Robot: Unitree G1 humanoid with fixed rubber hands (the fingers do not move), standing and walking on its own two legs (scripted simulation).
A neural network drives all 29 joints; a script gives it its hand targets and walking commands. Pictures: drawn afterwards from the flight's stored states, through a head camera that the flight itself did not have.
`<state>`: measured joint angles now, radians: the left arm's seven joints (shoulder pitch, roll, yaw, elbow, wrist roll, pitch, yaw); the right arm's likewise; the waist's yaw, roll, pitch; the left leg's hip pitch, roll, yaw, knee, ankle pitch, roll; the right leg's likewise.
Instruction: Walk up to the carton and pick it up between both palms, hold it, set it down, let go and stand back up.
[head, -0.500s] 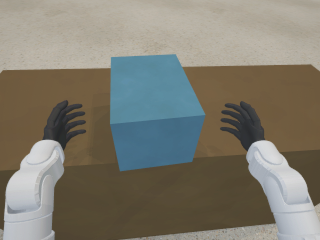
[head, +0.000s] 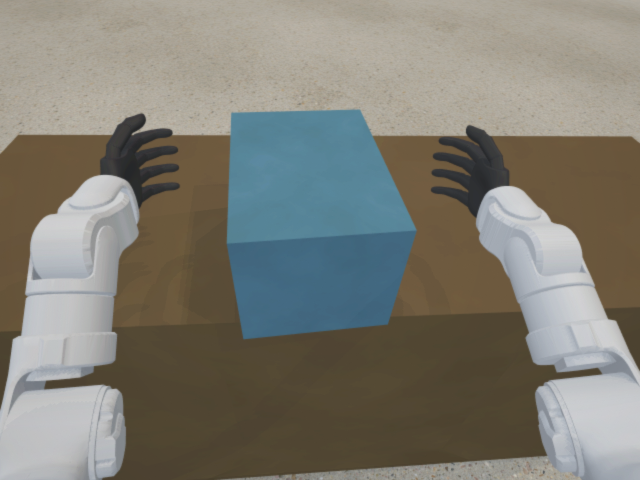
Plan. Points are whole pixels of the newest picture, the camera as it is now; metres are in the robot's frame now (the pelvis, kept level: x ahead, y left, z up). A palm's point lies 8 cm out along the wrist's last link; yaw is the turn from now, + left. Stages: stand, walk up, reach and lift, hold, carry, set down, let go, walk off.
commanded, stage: reach and lift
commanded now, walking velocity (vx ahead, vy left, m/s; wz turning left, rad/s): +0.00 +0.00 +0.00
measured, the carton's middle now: (306, 214) +0.48 +0.02 +0.10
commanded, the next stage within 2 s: none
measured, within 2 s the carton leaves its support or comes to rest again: neither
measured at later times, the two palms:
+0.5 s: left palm (129, 153) +0.43 +0.22 +0.22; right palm (471, 160) +0.44 -0.19 +0.22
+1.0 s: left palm (164, 208) +0.43 +0.20 +0.15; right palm (449, 210) +0.43 -0.18 +0.14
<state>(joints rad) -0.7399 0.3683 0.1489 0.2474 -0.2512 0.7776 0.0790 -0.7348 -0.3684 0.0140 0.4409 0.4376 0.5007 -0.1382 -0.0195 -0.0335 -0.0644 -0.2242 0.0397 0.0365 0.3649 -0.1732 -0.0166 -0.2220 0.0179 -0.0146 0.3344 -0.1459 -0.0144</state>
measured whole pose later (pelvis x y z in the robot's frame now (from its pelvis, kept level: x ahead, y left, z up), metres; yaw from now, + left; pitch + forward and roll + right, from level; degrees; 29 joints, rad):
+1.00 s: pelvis +0.00 +0.00 +0.00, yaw +0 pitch +7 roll -1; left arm -0.87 0.27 0.07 0.79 -0.18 0.34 0.10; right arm -0.87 -0.26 0.01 0.90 0.33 0.21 -0.12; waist -0.01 -0.03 -0.10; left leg -0.35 0.04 0.01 0.40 -0.18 -0.02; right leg -0.33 0.03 -0.02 0.33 -0.13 -0.01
